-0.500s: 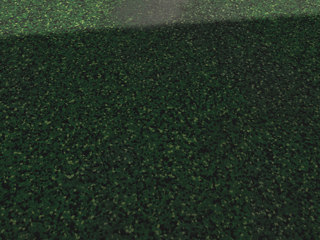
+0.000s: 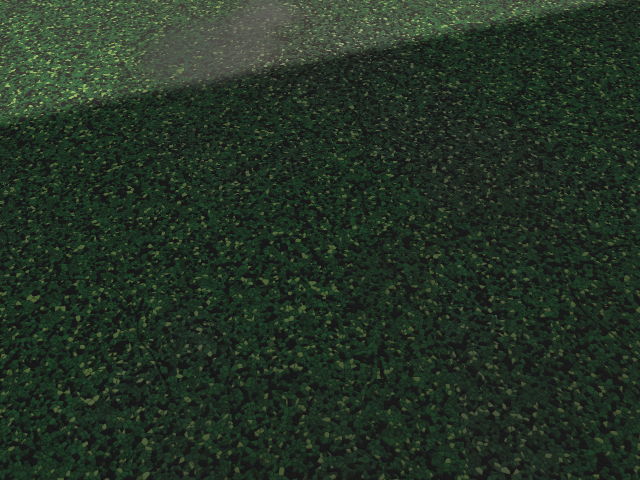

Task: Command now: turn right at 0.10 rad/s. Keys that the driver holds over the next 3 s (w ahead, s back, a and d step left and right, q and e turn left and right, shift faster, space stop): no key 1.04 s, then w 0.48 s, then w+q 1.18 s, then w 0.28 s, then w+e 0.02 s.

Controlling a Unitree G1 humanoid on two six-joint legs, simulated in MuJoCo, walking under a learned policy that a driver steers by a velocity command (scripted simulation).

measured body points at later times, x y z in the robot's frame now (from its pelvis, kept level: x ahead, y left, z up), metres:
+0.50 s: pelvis +0.00 +0.02 +0.01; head +0.01 +0.03 +0.46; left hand +0.03 +0.28 -0.15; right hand +0.05 -0.23 -0.14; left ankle +0.00 +0.12 -0.74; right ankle -0.01 -0.08 -0.74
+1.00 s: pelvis +0.00 +0.03 +0.01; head +0.01 +0.03 +0.46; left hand -0.01 +0.26 -0.16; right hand +0.00 -0.20 -0.15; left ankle +0.00 +0.12 -0.74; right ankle -0.01 -0.08 -0.74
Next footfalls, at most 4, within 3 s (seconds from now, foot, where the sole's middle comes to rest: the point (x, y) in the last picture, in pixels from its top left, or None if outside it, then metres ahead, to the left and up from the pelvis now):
0.02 left None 0.04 0.12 -0.78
1.82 left None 0.43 0.05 -0.78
2.36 right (336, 347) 0.80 0.00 -0.78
2.88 left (200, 322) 0.88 0.33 -0.78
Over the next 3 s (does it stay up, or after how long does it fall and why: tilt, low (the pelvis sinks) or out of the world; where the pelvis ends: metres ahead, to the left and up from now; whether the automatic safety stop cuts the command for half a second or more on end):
stays up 0.86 0.23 -0.01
